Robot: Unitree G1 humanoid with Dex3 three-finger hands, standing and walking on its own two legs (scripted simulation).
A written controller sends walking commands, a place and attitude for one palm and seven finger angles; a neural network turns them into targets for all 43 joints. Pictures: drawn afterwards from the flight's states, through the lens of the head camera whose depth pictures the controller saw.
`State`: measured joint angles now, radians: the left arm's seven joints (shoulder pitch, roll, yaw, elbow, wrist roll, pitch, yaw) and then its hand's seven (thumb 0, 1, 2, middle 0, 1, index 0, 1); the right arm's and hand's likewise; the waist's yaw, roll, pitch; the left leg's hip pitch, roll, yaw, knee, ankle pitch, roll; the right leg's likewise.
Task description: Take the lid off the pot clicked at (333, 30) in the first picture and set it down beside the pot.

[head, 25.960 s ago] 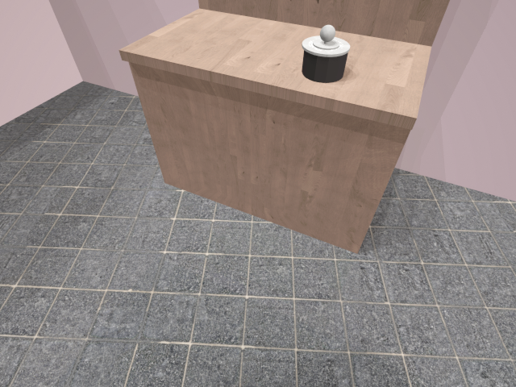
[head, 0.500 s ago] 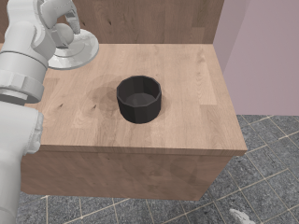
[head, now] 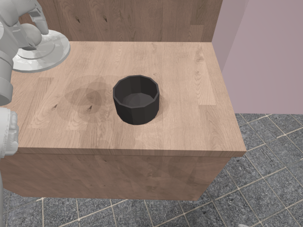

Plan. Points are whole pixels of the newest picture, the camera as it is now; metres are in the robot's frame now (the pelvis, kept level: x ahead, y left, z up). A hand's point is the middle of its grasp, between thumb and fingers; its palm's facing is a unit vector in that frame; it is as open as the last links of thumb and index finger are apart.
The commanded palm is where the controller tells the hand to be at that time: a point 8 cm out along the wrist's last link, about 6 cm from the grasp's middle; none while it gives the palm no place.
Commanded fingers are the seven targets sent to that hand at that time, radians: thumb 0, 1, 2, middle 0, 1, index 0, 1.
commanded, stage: move the lid sideways beside the pot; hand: left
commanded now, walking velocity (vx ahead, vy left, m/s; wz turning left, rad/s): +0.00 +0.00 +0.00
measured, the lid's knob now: (29, 35) +0.50 +0.27 +0.25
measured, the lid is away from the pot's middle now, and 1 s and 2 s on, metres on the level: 0.24 0.23 0.23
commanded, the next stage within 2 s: lower the lid onto the table in 0.20 s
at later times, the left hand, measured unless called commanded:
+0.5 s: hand (20, 37) +0.47 +0.27 +0.26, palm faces -0.23 -0.06 -0.97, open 7.7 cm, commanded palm +0.47 +0.27 +0.32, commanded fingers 0.00 0.65 0.94 -0.86 -1.03 -0.86 -1.02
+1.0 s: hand (36, 49) +0.48 +0.26 +0.22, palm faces -0.29 -0.06 -0.95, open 7.8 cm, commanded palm +0.47 +0.26 +0.29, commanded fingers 0.00 0.65 0.94 -0.86 -1.03 -0.86 -1.02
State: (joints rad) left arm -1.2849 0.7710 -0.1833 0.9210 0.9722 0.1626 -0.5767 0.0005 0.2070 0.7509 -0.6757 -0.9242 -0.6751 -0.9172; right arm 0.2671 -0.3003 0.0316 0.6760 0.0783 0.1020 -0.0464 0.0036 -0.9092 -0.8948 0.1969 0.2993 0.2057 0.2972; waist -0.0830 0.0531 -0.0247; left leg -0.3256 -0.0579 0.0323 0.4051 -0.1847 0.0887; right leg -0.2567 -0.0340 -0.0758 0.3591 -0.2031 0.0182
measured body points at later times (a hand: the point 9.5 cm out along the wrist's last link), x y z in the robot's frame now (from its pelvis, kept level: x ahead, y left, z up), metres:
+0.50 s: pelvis +0.00 +0.00 +0.00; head +0.05 -0.01 +0.45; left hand +0.48 +0.27 +0.32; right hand +0.10 -0.27 -0.13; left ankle +0.01 +0.06 -0.74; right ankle -0.02 -0.14 -0.74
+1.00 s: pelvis +0.01 +0.00 +0.00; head +0.06 -0.01 +0.45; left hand +0.49 +0.26 +0.28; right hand +0.06 -0.28 -0.13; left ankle +0.01 +0.06 -0.74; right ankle -0.02 -0.14 -0.74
